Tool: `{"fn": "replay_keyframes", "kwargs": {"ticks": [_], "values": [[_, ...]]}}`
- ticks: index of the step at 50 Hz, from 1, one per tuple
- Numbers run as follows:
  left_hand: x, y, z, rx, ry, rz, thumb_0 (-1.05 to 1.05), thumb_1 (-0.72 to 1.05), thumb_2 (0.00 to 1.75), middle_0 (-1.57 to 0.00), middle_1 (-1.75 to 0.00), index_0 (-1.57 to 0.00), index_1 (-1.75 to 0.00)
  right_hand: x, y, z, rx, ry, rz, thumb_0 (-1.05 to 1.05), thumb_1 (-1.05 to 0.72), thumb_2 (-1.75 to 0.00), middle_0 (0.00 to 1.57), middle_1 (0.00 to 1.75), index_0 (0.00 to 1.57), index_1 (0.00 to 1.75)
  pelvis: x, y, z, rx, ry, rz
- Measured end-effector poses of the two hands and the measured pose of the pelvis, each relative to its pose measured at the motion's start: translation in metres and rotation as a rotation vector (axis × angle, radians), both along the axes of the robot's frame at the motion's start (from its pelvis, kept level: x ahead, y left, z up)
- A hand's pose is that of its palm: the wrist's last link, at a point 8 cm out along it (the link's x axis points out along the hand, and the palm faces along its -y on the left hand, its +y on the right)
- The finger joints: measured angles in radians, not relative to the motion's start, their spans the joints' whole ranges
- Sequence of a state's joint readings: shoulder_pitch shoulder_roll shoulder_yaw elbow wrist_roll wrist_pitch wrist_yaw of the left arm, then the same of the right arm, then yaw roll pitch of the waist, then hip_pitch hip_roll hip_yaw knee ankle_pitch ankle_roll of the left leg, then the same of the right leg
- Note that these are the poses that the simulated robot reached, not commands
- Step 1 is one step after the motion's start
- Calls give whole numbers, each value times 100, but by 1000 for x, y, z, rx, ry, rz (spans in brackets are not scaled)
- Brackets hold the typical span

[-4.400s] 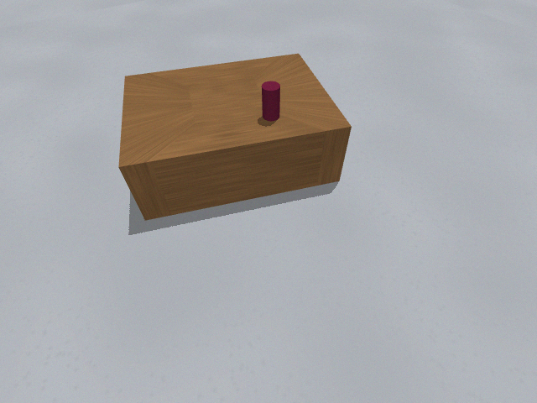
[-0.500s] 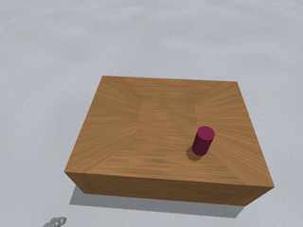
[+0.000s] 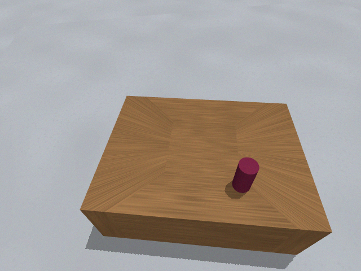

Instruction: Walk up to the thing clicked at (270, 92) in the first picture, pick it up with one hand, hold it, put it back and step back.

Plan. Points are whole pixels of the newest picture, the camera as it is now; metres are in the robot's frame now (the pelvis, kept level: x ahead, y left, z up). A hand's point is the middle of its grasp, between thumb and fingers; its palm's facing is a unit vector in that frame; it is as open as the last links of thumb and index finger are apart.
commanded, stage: walk up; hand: right
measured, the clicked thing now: (244, 175) +0.54 -0.23 -0.34
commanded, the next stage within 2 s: stand in 0.18 s
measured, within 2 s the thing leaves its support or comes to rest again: neither
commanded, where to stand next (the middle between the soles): +0.06 +0.00 m, yaw -2 degrees
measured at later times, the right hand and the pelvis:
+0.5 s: hand out of the picture +0.09 -0.26 -0.15, palm faces -0.01 +0.94 -0.34, open 7.4 cm; pelvis +0.01 -0.01 +0.00, yaw +0 degrees
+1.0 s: hand out of the picture +0.07 -0.27 -0.16, palm faces -0.03 +0.94 -0.33, open 7.4 cm; pelvis +0.01 -0.01 +0.00, yaw +0 degrees
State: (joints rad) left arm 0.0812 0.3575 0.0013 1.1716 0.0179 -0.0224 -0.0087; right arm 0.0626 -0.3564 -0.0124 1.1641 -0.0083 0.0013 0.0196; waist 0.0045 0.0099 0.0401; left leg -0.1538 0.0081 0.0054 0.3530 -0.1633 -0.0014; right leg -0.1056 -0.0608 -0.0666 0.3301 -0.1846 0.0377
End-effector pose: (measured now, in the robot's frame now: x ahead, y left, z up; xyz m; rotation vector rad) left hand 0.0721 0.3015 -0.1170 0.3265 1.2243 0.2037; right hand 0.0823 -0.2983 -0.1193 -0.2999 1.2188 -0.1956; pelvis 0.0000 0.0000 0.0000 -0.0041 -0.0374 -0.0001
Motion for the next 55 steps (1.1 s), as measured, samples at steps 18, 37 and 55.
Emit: {"fn": "replay_keyframes", "kwargs": {"ticks": [18,37,55], "values": [[8,-6,-1,-6,5,-1,1,91,90,-20,-30,-20,-30,-1,0,-1,0,9,0,1,-90,-90,21,30,21,30,6,-3,1,3,3,1],[5,-15,-1,-15,4,-10,1,91,90,-20,-30,-20,-30,-5,-11,2,-13,5,2,1,-90,-90,21,30,21,30,4,-10,1,0,0,0],[2,-17,-1,-8,25,-3,1,91,90,-20,-30,-20,-30,-10,-13,-2,-6,38,3,1,-90,-90,21,30,21,30,9,-14,1,2,6,-1]]}}
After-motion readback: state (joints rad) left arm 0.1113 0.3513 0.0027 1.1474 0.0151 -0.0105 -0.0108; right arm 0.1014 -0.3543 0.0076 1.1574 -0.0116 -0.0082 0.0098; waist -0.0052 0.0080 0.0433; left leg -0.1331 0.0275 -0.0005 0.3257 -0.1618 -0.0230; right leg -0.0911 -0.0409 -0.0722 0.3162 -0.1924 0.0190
